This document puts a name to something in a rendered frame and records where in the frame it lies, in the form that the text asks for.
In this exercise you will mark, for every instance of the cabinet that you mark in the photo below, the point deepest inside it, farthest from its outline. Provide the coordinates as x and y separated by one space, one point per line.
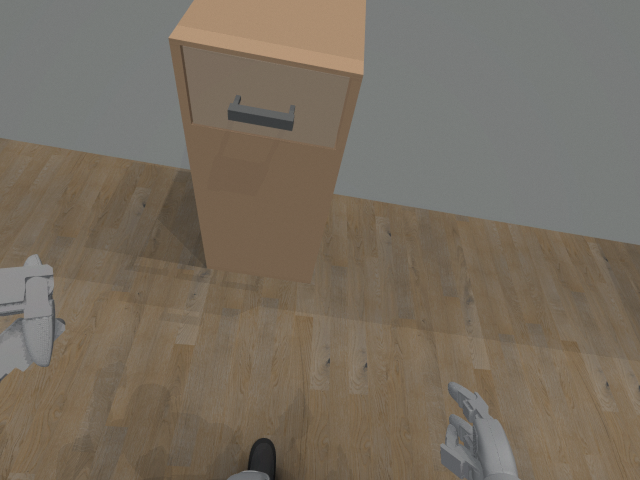
262 201

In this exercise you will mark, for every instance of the robot left foot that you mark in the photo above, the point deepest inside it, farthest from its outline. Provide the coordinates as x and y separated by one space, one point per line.
263 457

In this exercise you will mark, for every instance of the drawer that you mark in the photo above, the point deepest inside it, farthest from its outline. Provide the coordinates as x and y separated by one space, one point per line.
214 79

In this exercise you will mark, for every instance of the handle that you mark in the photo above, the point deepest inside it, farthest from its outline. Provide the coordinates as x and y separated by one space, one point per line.
262 117

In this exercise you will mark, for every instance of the robot left hand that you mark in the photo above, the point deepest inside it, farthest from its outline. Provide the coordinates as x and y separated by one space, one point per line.
28 290

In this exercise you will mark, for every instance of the robot right hand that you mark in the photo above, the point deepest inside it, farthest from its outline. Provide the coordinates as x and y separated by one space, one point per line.
486 449

